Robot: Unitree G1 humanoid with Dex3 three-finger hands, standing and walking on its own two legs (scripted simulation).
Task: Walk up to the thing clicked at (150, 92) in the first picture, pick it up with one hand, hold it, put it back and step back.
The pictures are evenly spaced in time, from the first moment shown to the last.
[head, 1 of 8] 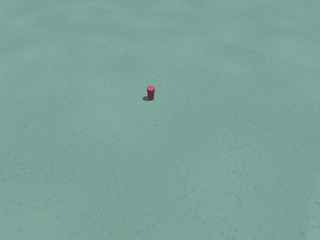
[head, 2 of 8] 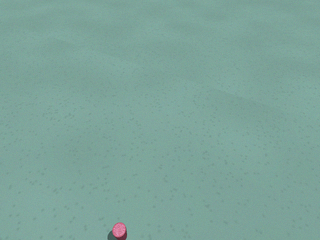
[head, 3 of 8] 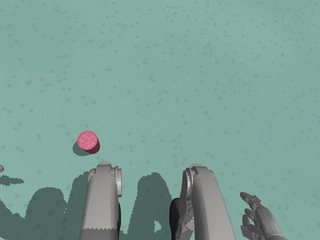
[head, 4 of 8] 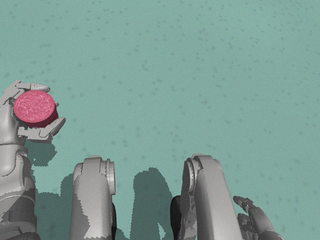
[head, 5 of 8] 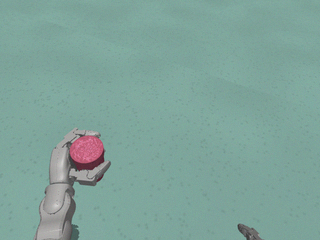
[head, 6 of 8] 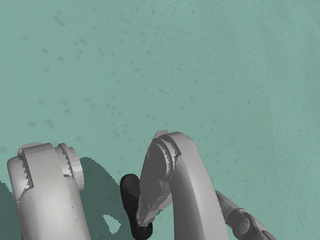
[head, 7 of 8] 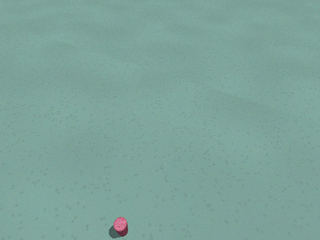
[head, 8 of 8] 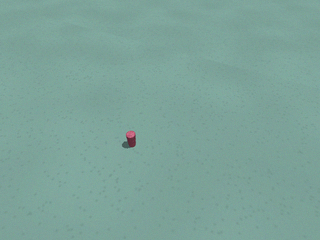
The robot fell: no
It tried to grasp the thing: yes
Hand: left
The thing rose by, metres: 0.71
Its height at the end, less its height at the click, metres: +0.00
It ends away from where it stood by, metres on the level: 0.02
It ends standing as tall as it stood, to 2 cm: yes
